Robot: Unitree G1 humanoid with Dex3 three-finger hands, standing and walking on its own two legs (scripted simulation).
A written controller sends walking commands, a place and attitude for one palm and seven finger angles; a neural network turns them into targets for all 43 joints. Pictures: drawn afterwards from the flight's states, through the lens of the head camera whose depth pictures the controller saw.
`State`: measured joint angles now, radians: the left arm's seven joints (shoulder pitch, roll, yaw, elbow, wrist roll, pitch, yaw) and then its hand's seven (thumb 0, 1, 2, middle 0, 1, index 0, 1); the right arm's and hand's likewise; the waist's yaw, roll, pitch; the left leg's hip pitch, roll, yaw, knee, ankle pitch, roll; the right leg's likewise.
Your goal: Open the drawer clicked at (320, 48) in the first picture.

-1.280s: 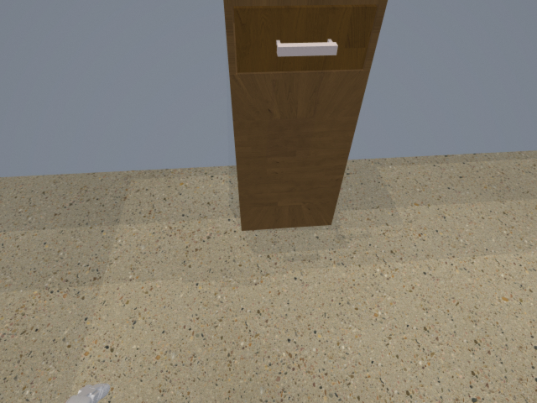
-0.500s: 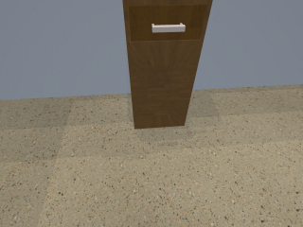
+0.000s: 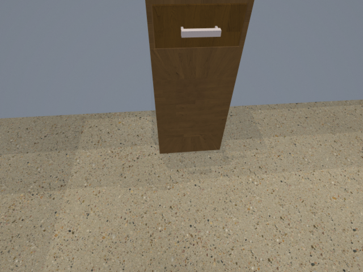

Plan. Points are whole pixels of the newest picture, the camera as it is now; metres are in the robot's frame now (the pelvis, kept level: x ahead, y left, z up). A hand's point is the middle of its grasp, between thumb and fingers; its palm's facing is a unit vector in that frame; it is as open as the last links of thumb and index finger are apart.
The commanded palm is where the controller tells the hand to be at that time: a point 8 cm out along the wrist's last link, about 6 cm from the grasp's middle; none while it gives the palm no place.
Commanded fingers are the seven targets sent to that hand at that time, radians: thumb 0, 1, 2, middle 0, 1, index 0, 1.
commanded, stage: look at it before walking up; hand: left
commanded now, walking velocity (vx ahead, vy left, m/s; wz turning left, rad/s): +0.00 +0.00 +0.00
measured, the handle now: (200, 30) +1.00 -0.02 +0.09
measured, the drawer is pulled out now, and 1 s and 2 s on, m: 0.00 0.00 0.00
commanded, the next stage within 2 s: walk to a spot facing it in 0.16 s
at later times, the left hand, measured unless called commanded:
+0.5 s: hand out of the picture +0.07 +0.23 -0.17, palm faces -0.07 -0.95 -0.31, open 7.4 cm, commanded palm none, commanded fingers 0.00 0.90 0.90 -0.20 -0.30 -0.20 -0.30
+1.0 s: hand out of the picture +0.06 +0.15 -0.16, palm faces -0.24 -0.94 -0.25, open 7.4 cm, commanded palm none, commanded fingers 0.00 0.90 0.90 -0.20 -0.30 -0.20 -0.30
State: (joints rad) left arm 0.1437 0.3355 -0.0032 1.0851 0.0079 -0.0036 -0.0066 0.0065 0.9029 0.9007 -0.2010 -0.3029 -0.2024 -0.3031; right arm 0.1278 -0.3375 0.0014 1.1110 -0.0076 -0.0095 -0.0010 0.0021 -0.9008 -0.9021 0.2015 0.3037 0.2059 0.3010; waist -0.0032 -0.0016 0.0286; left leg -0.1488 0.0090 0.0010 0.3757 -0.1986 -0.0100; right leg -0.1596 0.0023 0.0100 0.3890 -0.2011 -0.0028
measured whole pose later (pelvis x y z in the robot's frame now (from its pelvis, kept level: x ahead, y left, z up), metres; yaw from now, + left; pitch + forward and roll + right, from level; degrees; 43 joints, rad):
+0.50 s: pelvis +0.00 +0.00 -0.01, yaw -5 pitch -1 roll +1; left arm 0.19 0.30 0.02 1.03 0.01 0.05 0.00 0.01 0.90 0.90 -0.20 -0.30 -0.20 -0.30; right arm 0.12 -0.28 -0.02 1.03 -0.01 0.01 -0.02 0.00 -0.90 -0.90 0.20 0.30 0.20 0.30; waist 0.02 -0.01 0.05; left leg -0.19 0.04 0.08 0.47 -0.26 -0.02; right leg -0.24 0.03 0.08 0.51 -0.24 -0.01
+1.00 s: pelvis -0.04 -0.03 +0.00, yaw -20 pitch +1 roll +2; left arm 0.28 0.19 0.06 0.94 0.01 0.03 0.00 0.01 0.90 0.90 -0.20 -0.30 -0.20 -0.30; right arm 0.13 -0.25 -0.07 0.95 -0.02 0.06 -0.03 0.00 -0.90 -0.90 0.20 0.30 0.20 0.30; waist 0.03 0.01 0.06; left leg -0.48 0.04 -0.04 1.07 -0.33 -0.08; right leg -0.30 0.11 0.11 0.44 -0.14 -0.08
